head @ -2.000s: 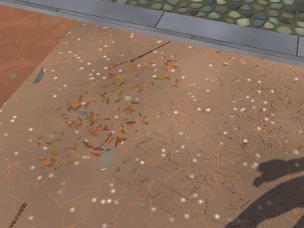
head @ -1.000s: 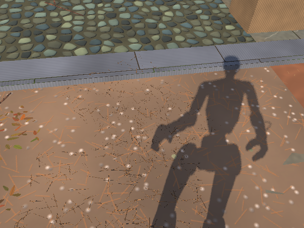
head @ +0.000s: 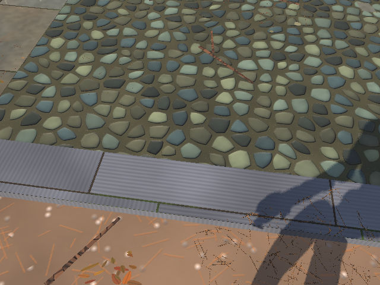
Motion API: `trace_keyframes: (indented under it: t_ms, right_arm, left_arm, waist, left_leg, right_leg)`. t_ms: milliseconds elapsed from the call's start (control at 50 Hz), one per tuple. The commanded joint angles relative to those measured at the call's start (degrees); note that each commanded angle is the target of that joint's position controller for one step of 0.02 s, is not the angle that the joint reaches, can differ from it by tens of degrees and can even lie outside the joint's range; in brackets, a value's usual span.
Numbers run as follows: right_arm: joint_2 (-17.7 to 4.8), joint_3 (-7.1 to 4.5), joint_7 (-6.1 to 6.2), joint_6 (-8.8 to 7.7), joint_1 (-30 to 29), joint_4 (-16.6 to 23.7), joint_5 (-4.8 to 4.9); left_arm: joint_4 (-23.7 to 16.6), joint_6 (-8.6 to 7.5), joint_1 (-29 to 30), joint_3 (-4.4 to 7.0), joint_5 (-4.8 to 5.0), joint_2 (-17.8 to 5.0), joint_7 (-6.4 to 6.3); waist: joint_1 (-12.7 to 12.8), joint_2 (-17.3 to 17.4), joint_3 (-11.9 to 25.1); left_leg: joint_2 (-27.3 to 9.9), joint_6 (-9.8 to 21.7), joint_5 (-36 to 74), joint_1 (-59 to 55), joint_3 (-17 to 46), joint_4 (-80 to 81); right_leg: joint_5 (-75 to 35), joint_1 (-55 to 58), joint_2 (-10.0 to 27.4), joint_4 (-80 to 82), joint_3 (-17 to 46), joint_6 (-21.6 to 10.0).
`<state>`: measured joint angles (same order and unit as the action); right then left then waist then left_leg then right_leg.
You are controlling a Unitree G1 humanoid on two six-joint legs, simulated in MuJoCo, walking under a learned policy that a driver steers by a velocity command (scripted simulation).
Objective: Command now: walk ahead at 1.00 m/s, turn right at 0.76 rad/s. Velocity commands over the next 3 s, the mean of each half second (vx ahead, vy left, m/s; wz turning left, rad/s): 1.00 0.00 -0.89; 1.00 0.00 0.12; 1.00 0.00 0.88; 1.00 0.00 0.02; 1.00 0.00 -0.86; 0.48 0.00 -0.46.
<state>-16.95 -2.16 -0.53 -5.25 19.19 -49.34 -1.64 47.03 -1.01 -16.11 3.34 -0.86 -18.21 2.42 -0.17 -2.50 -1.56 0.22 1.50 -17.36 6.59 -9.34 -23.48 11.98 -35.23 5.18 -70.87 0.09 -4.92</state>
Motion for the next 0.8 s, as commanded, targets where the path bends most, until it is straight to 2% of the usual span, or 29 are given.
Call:
trace_keyframes:
  t_ms: [20,60,100,140,160,200,220,240,260,280,300,320,360,380,440,460,500,540,580,600,620,640,660,680,700,720,740,760,800]
  right_arm:
    - [-1.20,-0.12,-0.24,-2.51,-2.01,1.95,0.78]
    - [-1.67,-0.11,0.11,-2.81,-2.46,1.55,0.28]
    - [-4.25,-0.55,0.62,-2.88,-1.97,0.99,0.32]
    - [-7.29,-1.05,1.46,-2.42,0.55,0.78,0.33]
    - [-9.49,-1.57,2.08,-1.72,0.87,1.19,0.21]
    - [-13.57,-2.87,2.80,0.42,-3.16,3.19,-0.33]
    - [-13.61,-3.02,2.47,1.36,-5.18,4.17,-0.68]
    - [-9.95,-2.61,1.35,1.39,-6.76,3.92,-0.53]
    - [-3.03,-0.26,0.51,0.04,1.00,9.88,-0.92]
    - [-5.47,0.21,0.67,-1.57,-2.12,12.58,-0.77]
    - [-7.33,0.25,0.67,-2.56,-5.89,12.63,-0.86]
    - [-7.27,0.35,0.71,-2.50,-7.89,12.94,-1.03]
    - [-6.05,1.09,0.85,-0.19,-7.09,12.27,-2.92]
    - [-5.40,1.32,0.70,1.08,-7.18,12.31,-3.17]
    - [-3.09,2.39,-0.27,2.04,-16.38,16.70,-2.48]
    - [-1.63,2.96,-0.50,1.94,-19.26,17.92,-1.89]
    - [-1.41,3.38,-0.44,1.90,-23.66,19.85,-0.90]
    - [-0.51,3.89,-0.57,1.71,-25.54,20.90,-0.38]
    - [-3.65,2.36,-0.23,1.22,-19.09,18.67,-0.75]
    - [-5.80,1.06,0.21,1.02,-10.11,16.12,-0.81]
    - [-8.41,-0.50,0.96,1.05,2.76,12.35,-0.59]
    - [-14.20,-3.06,1.74,1.44,13.74,9.79,-1.19]
    - [-17.71,-4.29,1.39,1.75,13.46,8.13,-0.83]
    - [-13.11,-3.54,0.64,1.86,3.86,9.64,-0.22]
    - [-9.84,-3.15,0.35,1.61,0.81,9.91,0.47]
    - [-7.28,-2.71,0.32,1.45,1.24,8.49,0.59]
    - [-5.23,-2.16,0.46,1.10,2.57,6.23,0.29]
    - [-4.84,-2.01,0.72,0.86,3.50,4.64,-0.14]
    - [-5.72,-2.29,0.82,0.36,3.65,3.84,0.11]
  left_arm:
    - [-5.85,0.80,4.56,-0.99,-0.52,2.15,1.30]
    - [-7.20,0.66,8.01,-1.44,0.05,1.78,1.92]
    - [-9.45,0.35,12.80,-2.11,-0.17,1.12,2.82]
    - [-9.20,0.13,13.54,-1.94,-0.25,-0.56,3.02]
    - [-8.20,0.12,10.01,-1.60,-0.14,-1.93,2.83]
    - [-3.55,0.26,-7.34,0.38,0.09,-6.42,1.85]
    - [0.25,0.24,-18.91,2.06,0.09,-9.06,0.67]
    - [0.30,1.03,-16.94,4.04,1.87,-11.69,-0.78]
    - [-2.27,1.76,-8.33,4.58,-0.54,-18.44,-1.00]
    - [-4.68,1.90,-8.44,5.35,-0.37,-18.90,-1.26]
    - [-3.99,1.47,-7.64,4.57,-0.48,-14.48,-1.99]
    - [-2.88,0.75,-5.98,3.74,-0.24,-11.40,-2.25]
    - [-3.30,-1.20,-2.72,2.78,0.07,-9.47,-2.76]
    - [-3.26,-1.96,-2.48,2.29,0.37,-8.41,-2.66]
    - [-3.43,-3.41,-3.69,2.47,0.63,-8.86,-2.33]
    - [-3.29,-3.39,-4.26,2.64,0.54,-8.69,-2.29]
    - [-3.20,-3.18,-7.11,3.17,0.91,-9.21,-2.03]
    - [-2.64,-3.24,-8.62,3.15,1.15,-9.40,-1.79]
    - [-1.28,-4.16,-9.64,2.69,0.97,-9.94,-1.67]
    - [-1.23,-4.42,-8.65,2.82,0.44,-11.48,-1.84]
    - [-1.94,-4.59,-4.77,2.67,-0.24,-11.45,-1.97]
    - [-4.34,-4.96,-2.26,2.14,0.42,-9.42,-2.10]
    - [-6.71,-5.52,-3.07,0.73,1.27,-4.17,-1.10]
    - [-6.08,-5.55,-4.80,-0.32,-0.74,-3.46,-1.00]
    - [-6.94,-5.34,-0.95,-0.74,-1.62,-3.85,-0.83]
    - [-8.78,-5.19,2.65,-1.08,-2.53,-3.55,-0.66]
    - [-11.28,-4.77,6.89,-1.31,-3.31,-3.15,-0.71]
    - [-12.84,-4.09,8.21,-1.96,-3.74,-1.79,-0.61]
    - [-15.24,-3.24,9.16,-2.87,-3.56,-1.10,-0.51]
  waist:
    - [1.73,8.11,-4.66]
    - [2.25,6.67,-5.15]
    - [2.58,4.63,-7.34]
    - [2.97,4.42,-5.03]
    - [5.27,6.29,-2.10]
    - [14.71,8.88,7.36]
    - [18.96,6.82,11.93]
    - [17.38,-4.08,8.31]
    - [3.71,-15.02,10.40]
    - [7.30,-7.19,18.32]
    - [5.83,1.79,7.84]
    - [2.62,7.07,1.93]
    - [-1.60,8.71,-2.11]
    - [-2.49,8.40,-2.69]
    - [-0.58,6.52,-4.80]
    - [0.61,4.94,-4.59]
    - [3.58,2.93,-3.30]
    - [5.11,1.59,-1.49]
    - [2.54,1.09,3.86]
    - [-2.10,-0.64,9.47]
    - [-9.63,-0.49,14.54]
    - [-14.72,6.54,20.86]
    - [-10.55,24.45,24.71]
    - [-5.95,18.17,16.31]
    - [-4.92,8.35,9.91]
    - [-3.36,1.97,5.27]
    - [-2.35,0.50,1.37]
    - [-0.87,2.60,-0.21]
    - [1.26,5.46,-1.73]
  left_leg:
    - [-13.14,2.15,20.39,0.28,4.35,15.95]
    - [-10.25,1.21,28.54,-0.31,-2.21,16.48]
    - [-10.89,0.42,37.52,-0.76,-6.07,17.98]
    - [-11.04,-0.37,59.80,-5.62,-7.69,13.57]
    - [-12.04,-0.77,71.82,-8.60,-7.56,7.88]
    - [-14.28,-0.21,82.01,-7.26,-5.74,-14.53]
    - [-13.85,0.75,72.59,-0.64,-4.15,-32.67]
    - [-2.26,-0.67,20.95,12.41,-3.76,-57.42]
    - [3.58,-3.80,-11.21,35.98,2.85,-75.71]
    - [2.23,-2.77,-8.91,42.74,14.23,-76.28]
    - [-1.26,-2.18,-5.17,44.89,15.40,-68.91]
    - [-3.97,-2.34,-2.57,41.18,15.31,-61.16]
    - [-6.52,-4.01,-2.84,33.10,14.92,-53.82]
    - [-7.54,-5.04,-3.63,30.29,14.24,-50.03]
    - [-7.88,-6.55,3.95,27.06,10.20,-34.68]
    - [-7.16,-6.40,9.10,26.07,9.48,-30.62]
    - [-5.11,-5.76,14.68,27.15,8.94,-21.97]
    - [-2.37,-4.03,16.79,20.39,5.77,-15.52]
    - [1.52,-0.10,13.08,13.05,2.79,-15.77]
    - [3.54,1.69,8.17,4.91,2.97,-15.36]
    - [2.64,3.17,6.01,-6.96,4.41,-12.62]
    - [-5.44,7.89,-12.21,-19.69,19.98,-9.29]
    - [-16.55,15.07,-23.92,-24.48,53.17,3.72]
    - [-17.23,17.55,-28.63,-20.13,60.24,6.41]
    - [-16.77,17.58,-25.87,-13.54,55.57,6.20]
    - [-15.13,15.84,-21.85,-6.54,51.47,7.39]
    - [-12.64,14.31,-16.35,-0.37,46.83,8.21]
    - [-10.56,14.20,-13.61,3.70,43.69,8.84]
    - [-8.42,14.59,-11.84,8.24,39.87,11.75]
  right_leg:
    - [-7.12,-8.59,3.05,2.83,-0.12,0.27]
    - [-12.57,-7.43,1.30,9.55,-2.89,-0.61]
    - [-15.66,-2.76,0.09,21.48,-7.03,-2.40]
    - [-16.72,4.37,-5.18,27.07,-12.02,-4.14]
    - [-14.52,8.76,-7.46,27.73,-12.85,-4.90]
    - [-7.56,26.93,-10.60,26.74,-10.75,-7.34]
    - [-3.10,40.25,-11.31,29.78,-6.90,-9.15]
    - [0.61,46.16,-8.56,35.80,0.53,-11.20]
    - [-6.76,55.57,3.73,39.05,29.85,-20.82]
    - [12.14,59.62,9.19,52.52,46.79,-25.78]
    - [18.18,49.86,9.39,59.05,47.39,-21.81]
    - [14.17,40.05,7.18,59.40,42.15,-18.73]
    - [1.58,25.97,1.69,59.06,31.48,-16.52]
    - [-1.19,20.91,-0.51,59.44,27.93,-16.17]
    - [-9.17,13.52,-5.20,61.35,21.71,-14.85]
    - [-12.32,13.76,-6.33,60.70,20.75,-13.67]
    - [-20.05,19.43,-6.37,59.15,21.57,-11.78]
    - [-30.37,21.75,-3.96,60.44,20.89,-10.36]
    - [-55.59,28.43,-2.02,52.68,16.80,-8.23]
    - [-63.94,30.85,-1.53,43.47,15.17,-6.66]
    - [-61.61,27.31,-2.96,29.41,12.92,-4.80]
    - [-50.55,15.25,-7.96,8.86,8.15,-1.91]
    - [-4.60,2.71,-16.83,-9.81,6.31,0.96]
    - [5.60,-6.62,-13.26,-14.84,10.47,-0.58]
    - [5.11,-8.72,-9.26,-13.60,10.14,-0.34]
    - [5.60,-8.10,-6.60,-7.23,8.56,-0.25]
    - [7.57,-7.01,-4.85,-2.53,8.19,0.64]
    - [10.71,-5.97,-4.22,-1.23,7.57,1.75]
    - [13.19,-6.24,-1.79,6.18,6.89,3.21]
